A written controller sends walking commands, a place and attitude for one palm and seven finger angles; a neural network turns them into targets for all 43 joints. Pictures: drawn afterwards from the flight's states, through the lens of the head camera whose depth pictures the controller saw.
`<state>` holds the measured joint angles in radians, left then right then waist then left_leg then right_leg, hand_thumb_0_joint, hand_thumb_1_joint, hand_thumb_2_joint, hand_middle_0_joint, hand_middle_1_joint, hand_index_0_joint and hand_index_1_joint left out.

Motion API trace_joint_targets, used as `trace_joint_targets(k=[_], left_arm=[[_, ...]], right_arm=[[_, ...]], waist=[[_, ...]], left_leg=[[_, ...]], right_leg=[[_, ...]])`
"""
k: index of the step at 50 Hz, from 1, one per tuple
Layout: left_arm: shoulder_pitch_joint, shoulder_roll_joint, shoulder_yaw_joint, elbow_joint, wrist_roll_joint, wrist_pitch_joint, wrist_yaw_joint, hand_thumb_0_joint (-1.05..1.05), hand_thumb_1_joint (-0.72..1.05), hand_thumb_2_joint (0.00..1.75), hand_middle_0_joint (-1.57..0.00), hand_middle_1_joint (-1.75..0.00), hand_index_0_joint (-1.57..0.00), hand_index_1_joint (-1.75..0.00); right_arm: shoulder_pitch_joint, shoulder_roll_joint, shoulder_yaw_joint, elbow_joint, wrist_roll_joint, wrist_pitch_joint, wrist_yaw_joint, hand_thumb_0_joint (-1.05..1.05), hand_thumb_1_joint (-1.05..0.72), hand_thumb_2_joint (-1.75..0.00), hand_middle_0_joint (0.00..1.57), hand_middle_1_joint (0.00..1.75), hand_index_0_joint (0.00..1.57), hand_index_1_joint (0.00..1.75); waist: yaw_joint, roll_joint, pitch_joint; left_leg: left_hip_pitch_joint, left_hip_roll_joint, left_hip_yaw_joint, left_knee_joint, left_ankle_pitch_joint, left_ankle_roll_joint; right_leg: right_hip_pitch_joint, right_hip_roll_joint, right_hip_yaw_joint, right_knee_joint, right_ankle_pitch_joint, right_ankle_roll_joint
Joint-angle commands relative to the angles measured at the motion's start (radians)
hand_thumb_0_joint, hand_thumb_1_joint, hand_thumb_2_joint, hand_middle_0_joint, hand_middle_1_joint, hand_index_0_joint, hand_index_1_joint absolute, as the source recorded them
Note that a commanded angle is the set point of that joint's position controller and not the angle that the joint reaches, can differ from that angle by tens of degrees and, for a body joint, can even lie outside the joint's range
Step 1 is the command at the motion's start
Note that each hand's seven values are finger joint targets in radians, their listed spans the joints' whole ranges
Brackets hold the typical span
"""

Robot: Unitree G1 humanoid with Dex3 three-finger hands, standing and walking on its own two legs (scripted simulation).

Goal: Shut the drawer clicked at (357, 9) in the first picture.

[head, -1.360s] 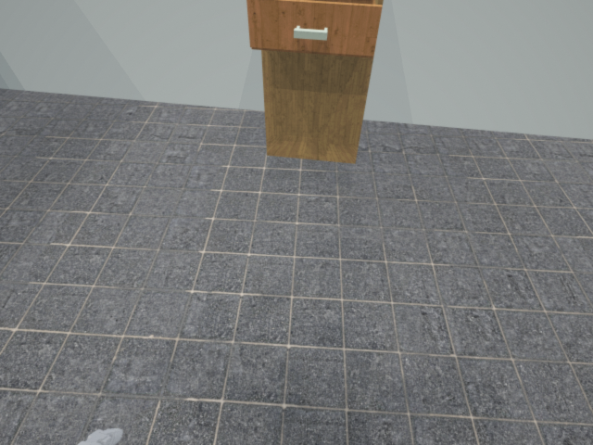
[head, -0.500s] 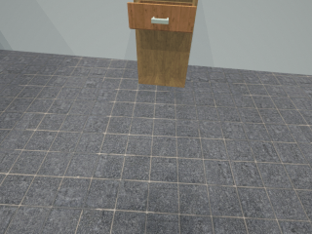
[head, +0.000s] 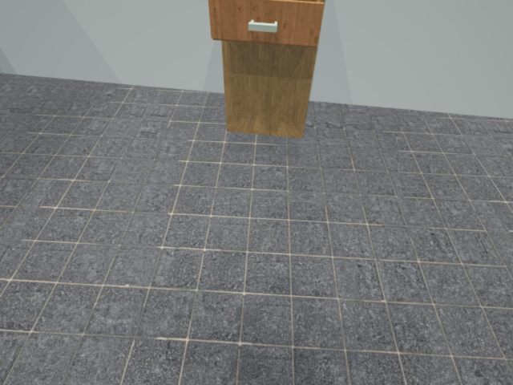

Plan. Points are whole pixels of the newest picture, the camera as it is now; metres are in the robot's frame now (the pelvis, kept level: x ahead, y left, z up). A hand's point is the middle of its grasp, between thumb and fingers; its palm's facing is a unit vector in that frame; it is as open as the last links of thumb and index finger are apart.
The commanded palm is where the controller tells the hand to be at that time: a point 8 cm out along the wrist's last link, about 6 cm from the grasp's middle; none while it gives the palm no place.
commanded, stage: look at it before walking up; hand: left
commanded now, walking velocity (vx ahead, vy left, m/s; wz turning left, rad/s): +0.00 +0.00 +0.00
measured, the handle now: (263, 25) +1.38 +0.05 +0.01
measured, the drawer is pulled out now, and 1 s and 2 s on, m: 0.30 0.30 0.30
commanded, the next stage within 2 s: walk to a spot facing it in 0.08 s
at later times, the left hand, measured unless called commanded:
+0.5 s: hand out of the picture +0.05 +0.20 -0.19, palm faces -0.03 -0.98 -0.20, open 7.4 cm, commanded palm none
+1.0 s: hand (168, 290) +0.34 +0.22 -0.19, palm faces -0.12 -0.98 -0.14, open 7.4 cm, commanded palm none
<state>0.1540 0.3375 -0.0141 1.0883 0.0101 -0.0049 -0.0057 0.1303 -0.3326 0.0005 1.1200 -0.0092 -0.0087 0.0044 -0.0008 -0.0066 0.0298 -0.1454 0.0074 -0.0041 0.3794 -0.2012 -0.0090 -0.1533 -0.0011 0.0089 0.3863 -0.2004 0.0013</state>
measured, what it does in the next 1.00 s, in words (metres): walks ahead: left foot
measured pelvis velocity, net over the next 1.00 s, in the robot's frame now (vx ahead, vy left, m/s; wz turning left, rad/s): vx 0.26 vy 0.04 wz -0.17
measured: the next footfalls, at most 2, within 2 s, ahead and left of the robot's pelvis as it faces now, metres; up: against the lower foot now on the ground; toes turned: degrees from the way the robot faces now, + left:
left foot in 0.70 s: +0.17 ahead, +0.12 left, +0.00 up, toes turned +3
right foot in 1.16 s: +0.48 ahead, -0.07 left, +0.00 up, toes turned -20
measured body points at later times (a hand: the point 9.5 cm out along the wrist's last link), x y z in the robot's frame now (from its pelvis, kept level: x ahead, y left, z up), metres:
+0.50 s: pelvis +0.06 +0.00 -0.02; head +0.05 +0.00 +0.43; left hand +0.06 +0.25 -0.17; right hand +0.06 -0.25 -0.17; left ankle +0.00 +0.12 -0.75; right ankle +0.01 -0.12 -0.75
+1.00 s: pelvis +0.26 +0.04 -0.01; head +0.28 +0.07 +0.44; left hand +0.35 +0.27 -0.17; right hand +0.15 -0.14 -0.15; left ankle +0.14 +0.12 -0.75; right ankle +0.33 -0.10 -0.67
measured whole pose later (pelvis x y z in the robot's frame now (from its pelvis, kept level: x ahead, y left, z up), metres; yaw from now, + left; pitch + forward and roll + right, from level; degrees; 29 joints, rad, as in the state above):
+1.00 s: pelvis +0.26 +0.04 -0.01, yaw -10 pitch +0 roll -2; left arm 0.22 0.21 0.06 1.03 0.03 -0.01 -0.02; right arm 0.45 -0.07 0.00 1.15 -0.02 -0.09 -0.03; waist 0.00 -0.03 0.03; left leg 0.09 0.02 0.21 0.31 -0.40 0.03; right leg -0.64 -0.06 -0.09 1.03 -0.16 -0.03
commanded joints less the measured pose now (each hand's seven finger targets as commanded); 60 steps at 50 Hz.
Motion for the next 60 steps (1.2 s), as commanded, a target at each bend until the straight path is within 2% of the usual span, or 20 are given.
trace_joint_targets(k=[1,9,11,17,24,27,29,31,34,35,36,39,44,50,54,56,57,58,59,60], left_arm=[[-0.044,0.205,0.045,-0.062,0.002,-0.021,0.016,0.00,0.90,0.90,-0.20,-0.30,-0.20,-0.30],[-0.043,0.207,0.045,-0.060,0.001,-0.024,0.017,0.00,0.90,0.90,-0.20,-0.30,-0.20,-0.30],[0.034,0.079,0.017,-0.026,0.001,-0.002,0.021,0.00,0.90,0.90,-0.20,-0.30,-0.20,-0.30],[0.106,0.076,0.038,-0.044,0.016,0.011,-0.006,0.00,0.90,0.90,-0.20,-0.30,-0.20,-0.30],[0.239,0.034,0.064,-0.039,0.014,-0.024,-0.001,0.00,0.90,0.90,-0.20,-0.30,-0.20,-0.30],[0.399,0.079,0.088,0.017,0.013,-0.044,0.017,0.00,0.90,0.90,-0.20,-0.30,-0.20,-0.30],[0.459,0.057,0.091,0.034,0.023,-0.053,0.032,0.00,0.90,0.90,-0.20,-0.30,-0.20,-0.30],[0.403,0.034,0.089,0.025,0.031,-0.052,0.041,0.00,0.90,0.90,-0.20,-0.30,-0.20,-0.30],[0.208,-0.003,0.084,-0.027,0.006,-0.053,0.022,0.00,0.90,0.90,-0.20,-0.30,-0.20,-0.30],[0.202,-0.072,0.081,-0.052,-0.009,-0.049,0.011,0.00,0.90,0.90,-0.20,-0.30,-0.20,-0.30],[0.180,-0.080,0.075,-0.083,-0.005,-0.054,0.015,0.00,0.90,0.90,-0.20,-0.30,-0.20,-0.30],[0.123,-0.111,0.079,-0.056,0.022,-0.040,0.004,0.00,0.90,0.90,-0.20,-0.30,-0.20,-0.30],[0.185,-0.166,0.072,-0.049,0.022,-0.009,-0.015,0.00,0.90,0.90,-0.20,-0.30,-0.20,-0.30],[-0.023,-0.171,0.057,-0.141,0.013,-0.016,-0.026,0.00,0.90,0.90,-0.20,-0.30,-0.20,-0.30],[0.113,-0.118,0.070,-0.106,0.020,-0.030,-0.010,0.00,0.90,0.90,-0.20,-0.30,-0.20,-0.30],[0.314,-0.057,0.093,-0.046,0.029,-0.044,-0.003,0.00,0.90,0.90,-0.20,-0.30,-0.20,-0.30],[0.393,0.027,0.111,-0.025,0.032,-0.051,0.007,0.00,0.90,0.90,-0.20,-0.30,-0.20,-0.30],[0.423,0.086,0.126,-0.021,0.015,-0.053,0.012,0.00,0.90,0.90,-0.20,-0.30,-0.20,-0.30],[0.354,0.087,0.130,-0.045,-0.004,-0.047,0.017,0.00,0.90,0.90,-0.20,-0.30,-0.20,-0.30],[0.266,0.048,0.118,-0.057,-0.004,-0.046,0.020,0.00,0.90,0.90,-0.20,-0.30,-0.20,-0.30]], right_arm=[[-0.048,-0.208,-0.035,-0.068,0.002,-0.025,-0.015,0.00,-0.90,-0.90,0.20,0.30,0.20,0.30],[-0.050,-0.209,-0.035,-0.067,0.003,-0.027,-0.016,0.00,-0.90,-0.90,0.20,0.30,0.20,0.30],[0.015,-0.080,-0.005,-0.038,-0.005,-0.008,-0.011,0.00,-0.90,-0.90,0.20,0.30,0.20,0.30],[0.075,-0.099,-0.028,-0.052,-0.015,0.000,-0.004,0.00,-0.90,-0.90,0.20,0.30,0.20,0.30],[0.132,-0.037,-0.039,-0.073,-0.005,-0.038,-0.012,0.00,-0.90,-0.90,0.20,0.30,0.20,0.30],[0.036,0.027,-0.033,-0.126,-0.004,-0.054,-0.012,0.00,-0.90,-0.90,0.20,0.30,0.20,0.30],[-0.050,0.036,-0.034,-0.166,-0.003,-0.066,-0.010,0.00,-0.90,-0.90,0.20,0.30,0.20,0.30],[-0.034,0.053,-0.041,-0.170,0.005,-0.069,-0.005,0.00,-0.90,-0.90,0.20,0.30,0.20,0.30],[0.359,0.055,-0.052,-0.037,0.002,-0.075,-0.014,0.00,-0.90,-0.90,0.20,0.30,0.20,0.30],[0.530,-0.066,-0.086,0.021,-0.015,-0.080,-0.027,0.00,-0.90,-0.90,0.20,0.30,0.20,0.30],[0.580,-0.090,-0.083,0.035,-0.013,-0.073,-0.038,0.00,-0.90,-0.90,0.20,0.30,0.20,0.30],[0.370,0.035,-0.054,-0.034,-0.013,-0.073,-0.032,0.00,-0.90,-0.90,0.20,0.30,0.20,0.30],[0.372,0.105,-0.029,-0.009,-0.003,-0.101,-0.042,0.00,-0.90,-0.90,0.20,0.30,0.20,0.30],[0.430,0.110,-0.025,0.031,-0.006,-0.096,-0.049,0.00,-0.90,-0.90,0.20,0.30,0.20,0.30],[0.413,0.046,-0.049,0.042,-0.001,-0.084,-0.051,0.00,-0.90,-0.90,0.20,0.30,0.20,0.30],[0.359,0.033,-0.052,0.024,0.003,-0.081,-0.045,0.00,-0.90,-0.90,0.20,0.30,0.20,0.30],[0.383,0.086,-0.045,0.015,0.017,-0.081,-0.033,0.00,-0.90,-0.90,0.20,0.30,0.20,0.30],[0.414,0.141,-0.042,-0.011,0.022,-0.088,-0.036,0.00,-0.90,-0.90,0.20,0.30,0.20,0.30],[0.340,0.110,-0.051,-0.042,0.020,-0.082,-0.033,0.00,-0.90,-0.90,0.20,0.30,0.20,0.30],[0.290,0.123,-0.052,-0.048,0.012,-0.076,-0.025,0.00,-0.90,-0.90,0.20,0.30,0.20,0.30]], waist=[[0.001,0.005,-0.047],[0.001,0.005,-0.077],[0.001,-0.004,-0.077],[0.009,0.013,0.106],[0.028,-0.028,0.095],[0.079,-0.211,0.091],[0.117,-0.167,0.101],[0.076,-0.132,0.086],[-0.136,0.020,-0.038],[-0.178,0.327,-0.099],[-0.167,0.349,-0.071],[-0.077,0.016,0.170],[0.005,0.133,0.150],[-0.014,0.137,0.181],[0.056,0.144,0.030],[0.157,0.134,-0.060],[0.182,-0.019,-0.141],[0.139,-0.160,-0.237],[0.130,-0.064,-0.155],[0.095,-0.028,-0.034]], left_leg=[[0.002,0.110,-0.102,-0.066,0.091,0.037],[0.026,0.114,-0.096,-0.058,0.153,0.035],[0.029,0.104,-0.065,-0.040,0.006,0.016],[-0.120,0.115,-0.094,-0.055,-0.437,0.054],[-0.169,0.107,-0.027,0.163,-0.208,0.068],[-0.458,0.030,0.122,0.485,-0.308,0.008],[-0.597,0.071,0.068,0.558,-0.396,0.008],[-0.515,0.105,0.017,0.451,-0.416,0.021],[0.179,0.028,0.095,0.104,-0.083,0.039],[0.355,0.289,-0.274,-0.046,-0.190,0.091],[0.331,0.449,-0.529,-0.186,-0.169,0.143],[0.055,0.417,-0.327,-0.184,-0.066,0.160],[0.058,0.242,0.087,-0.157,0.426,0.046],[0.120,0.194,0.195,-0.169,0.745,0.045],[0.235,0.243,0.211,0.082,1.106,0.053],[0.081,0.227,0.213,0.414,0.923,0.045],[-0.167,0.150,0.218,0.748,0.407,0.031],[-0.384,0.002,0.142,1.112,-0.341,0.007],[-0.434,0.055,0.012,1.150,-0.297,0.045],[-0.470,0.105,0.006,1.123,-0.197,0.041]], right_leg=[[-0.009,-0.115,0.110,-0.073,0.069,-0.030],[0.018,-0.119,0.103,-0.061,0.151,-0.031],[-0.002,-0.106,0.101,-0.056,-0.029,-0.016],[-0.155,-0.052,0.133,-0.015,-0.385,-0.052],[-0.073,-0.078,0.205,0.072,-0.167,-0.106],[0.191,-0.280,0.488,-0.065,0.158,-0.236],[0.308,-0.324,0.501,-0.036,0.400,-0.290],[0.233,-0.314,0.435,0.016,0.369,-0.255],[-0.211,-0.097,0.146,0.283,0.246,-0.121],[-0.436,0.035,0.001,0.629,-0.081,-0.045],[-0.543,0.053,0.023,0.806,-0.334,-0.037],[-0.577,-0.081,0.042,0.913,-0.164,-0.043],[-0.549,-0.059,-0.048,0.852,-0.016,-0.020],[-0.437,-0.005,-0.202,0.391,0.093,-0.040],[-0.200,0.073,-0.227,0.273,0.054,-0.103],[0.120,0.049,-0.180,0.162,0.098,-0.142],[0.337,-0.176,0.087,0.132,0.148,-0.235],[0.435,-0.432,0.547,0.020,0.261,-0.361],[0.320,-0.441,0.536,-0.092,0.067,-0.373],[0.174,-0.403,0.449,-0.145,-0.071,-0.299]])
